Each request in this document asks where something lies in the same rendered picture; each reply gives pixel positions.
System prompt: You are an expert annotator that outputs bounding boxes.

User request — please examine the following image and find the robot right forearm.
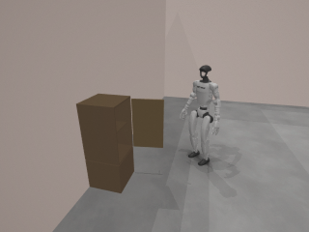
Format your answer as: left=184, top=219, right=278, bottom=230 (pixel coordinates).
left=184, top=96, right=194, bottom=109

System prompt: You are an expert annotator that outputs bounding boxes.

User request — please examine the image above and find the robot left upper arm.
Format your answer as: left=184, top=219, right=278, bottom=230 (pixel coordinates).
left=210, top=82, right=220, bottom=105

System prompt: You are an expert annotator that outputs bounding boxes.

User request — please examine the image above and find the robot foot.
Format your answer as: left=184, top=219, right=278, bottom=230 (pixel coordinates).
left=188, top=150, right=200, bottom=158
left=198, top=158, right=210, bottom=166

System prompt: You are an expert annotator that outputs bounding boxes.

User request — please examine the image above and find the robot left hand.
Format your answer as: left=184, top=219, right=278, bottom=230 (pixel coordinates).
left=212, top=121, right=220, bottom=135

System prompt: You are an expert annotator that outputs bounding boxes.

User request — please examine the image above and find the robot left forearm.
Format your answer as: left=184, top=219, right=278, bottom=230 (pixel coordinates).
left=214, top=100, right=221, bottom=121

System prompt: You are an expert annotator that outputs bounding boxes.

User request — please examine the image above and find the robot right upper arm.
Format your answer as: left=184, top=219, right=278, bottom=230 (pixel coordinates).
left=190, top=80, right=200, bottom=99

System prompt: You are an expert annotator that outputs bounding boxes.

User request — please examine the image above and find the cupboard door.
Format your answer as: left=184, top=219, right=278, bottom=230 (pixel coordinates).
left=131, top=99, right=164, bottom=148

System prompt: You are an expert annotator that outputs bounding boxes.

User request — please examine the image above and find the robot right hand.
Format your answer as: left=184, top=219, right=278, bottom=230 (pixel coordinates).
left=180, top=108, right=187, bottom=119

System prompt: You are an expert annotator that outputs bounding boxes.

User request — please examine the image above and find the left robot foot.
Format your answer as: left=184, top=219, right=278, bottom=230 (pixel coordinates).
left=198, top=158, right=210, bottom=166

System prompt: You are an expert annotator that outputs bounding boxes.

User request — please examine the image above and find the right robot foot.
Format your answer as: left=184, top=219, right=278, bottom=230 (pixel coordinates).
left=188, top=150, right=200, bottom=158

